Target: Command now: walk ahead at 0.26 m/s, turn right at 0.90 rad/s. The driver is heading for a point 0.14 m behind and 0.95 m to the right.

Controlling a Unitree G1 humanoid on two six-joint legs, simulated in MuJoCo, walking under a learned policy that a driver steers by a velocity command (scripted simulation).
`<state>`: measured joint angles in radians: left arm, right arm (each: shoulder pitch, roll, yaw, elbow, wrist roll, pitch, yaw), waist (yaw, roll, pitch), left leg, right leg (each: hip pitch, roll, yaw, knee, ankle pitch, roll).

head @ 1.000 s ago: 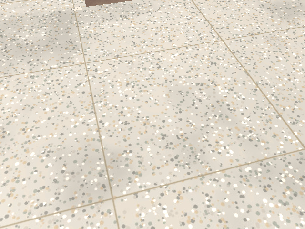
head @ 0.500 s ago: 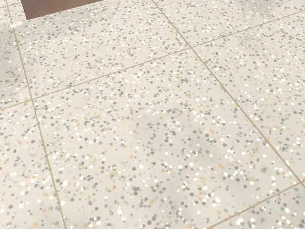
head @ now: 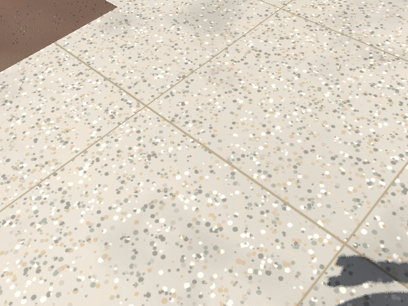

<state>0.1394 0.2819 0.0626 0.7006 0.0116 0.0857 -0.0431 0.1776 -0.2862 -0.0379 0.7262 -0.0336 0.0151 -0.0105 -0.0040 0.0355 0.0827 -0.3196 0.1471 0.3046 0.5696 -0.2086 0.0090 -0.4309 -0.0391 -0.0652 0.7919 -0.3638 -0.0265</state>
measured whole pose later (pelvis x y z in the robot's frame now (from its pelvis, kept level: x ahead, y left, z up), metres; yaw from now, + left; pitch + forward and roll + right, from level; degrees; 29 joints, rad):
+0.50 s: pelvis +0.24 -0.06 +0.00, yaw -26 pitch +4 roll +1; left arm 0.50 0.31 0.09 0.78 0.01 -0.05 -0.01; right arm 0.01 -0.30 -0.04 0.62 -0.02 -0.02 0.02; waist 0.13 0.01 -0.03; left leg -0.47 -0.01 -0.05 0.51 -0.20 -0.05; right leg 0.03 0.12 0.38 0.38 -0.43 -0.11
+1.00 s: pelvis +0.57 -0.30 -0.04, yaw -55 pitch +1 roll +0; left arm 0.05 0.31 0.03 0.65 0.02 -0.01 -0.05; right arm 0.48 -0.25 -0.03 0.86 -0.03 -0.04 -0.01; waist -0.04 -0.03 0.07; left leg -0.02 0.07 0.13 1.22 -0.34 -0.05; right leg -0.55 0.15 -0.12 0.78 -0.26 -0.22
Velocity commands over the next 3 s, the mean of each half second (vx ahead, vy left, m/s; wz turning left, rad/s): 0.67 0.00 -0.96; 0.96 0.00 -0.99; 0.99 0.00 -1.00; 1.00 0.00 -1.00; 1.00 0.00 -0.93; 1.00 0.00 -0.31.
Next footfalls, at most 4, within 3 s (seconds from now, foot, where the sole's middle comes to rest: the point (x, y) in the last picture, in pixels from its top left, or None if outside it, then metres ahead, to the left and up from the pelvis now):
0.04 right None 0.07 -0.10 -0.76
0.50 left None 0.42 0.01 -0.76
0.96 right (349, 246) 0.64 -0.41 -0.76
1.36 left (407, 160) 0.99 -0.71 -0.76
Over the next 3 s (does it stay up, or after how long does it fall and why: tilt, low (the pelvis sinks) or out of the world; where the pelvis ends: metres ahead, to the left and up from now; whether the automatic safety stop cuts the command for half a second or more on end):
stays up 0.27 -1.88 -0.01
